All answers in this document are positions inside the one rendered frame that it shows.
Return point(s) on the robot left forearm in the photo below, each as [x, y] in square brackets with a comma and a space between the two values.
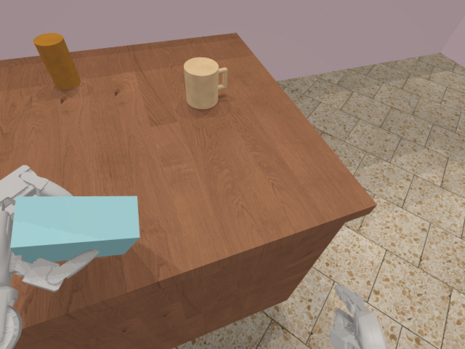
[10, 320]

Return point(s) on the table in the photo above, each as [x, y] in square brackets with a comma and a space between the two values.
[236, 202]

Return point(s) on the sponge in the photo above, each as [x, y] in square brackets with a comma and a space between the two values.
[57, 228]

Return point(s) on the robot right hand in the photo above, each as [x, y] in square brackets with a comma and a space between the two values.
[362, 331]

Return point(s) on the robot left hand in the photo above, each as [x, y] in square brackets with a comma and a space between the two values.
[42, 273]

